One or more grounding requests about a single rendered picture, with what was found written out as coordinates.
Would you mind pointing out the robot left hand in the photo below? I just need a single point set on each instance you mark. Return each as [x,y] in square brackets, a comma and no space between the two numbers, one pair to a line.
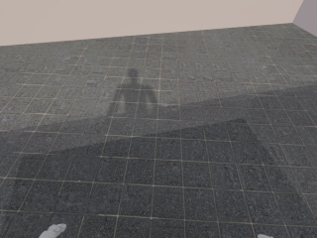
[53,231]

